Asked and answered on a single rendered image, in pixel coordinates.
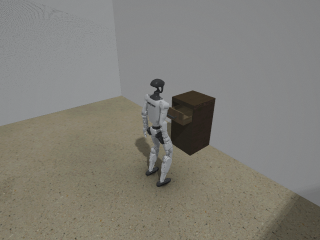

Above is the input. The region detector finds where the right robot hand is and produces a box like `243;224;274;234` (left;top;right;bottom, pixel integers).
164;142;173;156

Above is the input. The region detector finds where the left robot upper arm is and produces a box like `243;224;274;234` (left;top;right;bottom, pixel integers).
141;94;152;116

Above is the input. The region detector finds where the left robot shin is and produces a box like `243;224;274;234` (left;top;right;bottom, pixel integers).
148;146;159;172

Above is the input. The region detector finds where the robot right foot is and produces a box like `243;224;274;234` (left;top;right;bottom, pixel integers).
156;177;171;187

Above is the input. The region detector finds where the robot right forearm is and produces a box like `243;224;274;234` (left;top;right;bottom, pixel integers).
160;121;170;144

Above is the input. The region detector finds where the robot left forearm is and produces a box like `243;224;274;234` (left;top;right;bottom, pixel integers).
141;113;149;128

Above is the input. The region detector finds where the cabinet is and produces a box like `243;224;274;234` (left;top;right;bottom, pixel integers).
171;90;216;156

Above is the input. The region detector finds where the right robot upper arm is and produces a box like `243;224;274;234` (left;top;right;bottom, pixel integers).
159;100;170;127

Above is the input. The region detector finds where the drawer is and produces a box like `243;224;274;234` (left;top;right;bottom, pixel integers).
166;104;193;126

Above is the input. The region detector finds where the left robot hand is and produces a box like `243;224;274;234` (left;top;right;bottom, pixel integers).
143;126;150;137

